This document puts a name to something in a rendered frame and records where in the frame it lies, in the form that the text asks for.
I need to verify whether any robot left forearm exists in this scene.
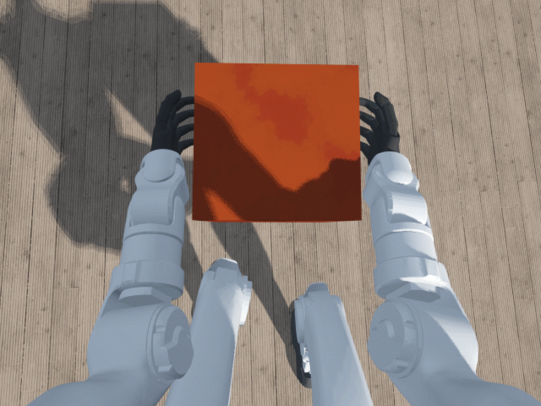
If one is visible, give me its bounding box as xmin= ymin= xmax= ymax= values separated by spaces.
xmin=87 ymin=149 xmax=189 ymax=370

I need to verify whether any robot right shin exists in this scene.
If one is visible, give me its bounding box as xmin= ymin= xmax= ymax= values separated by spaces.
xmin=300 ymin=283 xmax=346 ymax=372

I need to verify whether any robot right forearm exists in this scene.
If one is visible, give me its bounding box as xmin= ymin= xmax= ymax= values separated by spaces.
xmin=363 ymin=151 xmax=478 ymax=343

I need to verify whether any robot left upper arm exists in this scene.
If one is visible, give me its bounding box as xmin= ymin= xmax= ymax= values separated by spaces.
xmin=26 ymin=303 xmax=194 ymax=406

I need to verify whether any left robot hand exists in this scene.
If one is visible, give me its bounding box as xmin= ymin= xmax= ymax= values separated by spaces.
xmin=151 ymin=90 xmax=194 ymax=155

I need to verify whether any right robot hand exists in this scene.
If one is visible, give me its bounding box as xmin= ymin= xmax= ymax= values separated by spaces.
xmin=359 ymin=91 xmax=400 ymax=165

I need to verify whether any robot right upper arm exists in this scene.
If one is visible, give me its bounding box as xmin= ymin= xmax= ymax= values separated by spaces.
xmin=367 ymin=297 xmax=541 ymax=406

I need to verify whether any carton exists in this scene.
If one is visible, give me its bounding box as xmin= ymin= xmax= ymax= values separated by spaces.
xmin=192 ymin=63 xmax=362 ymax=222

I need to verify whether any right robot foot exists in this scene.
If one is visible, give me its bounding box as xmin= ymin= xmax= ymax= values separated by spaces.
xmin=291 ymin=308 xmax=312 ymax=388

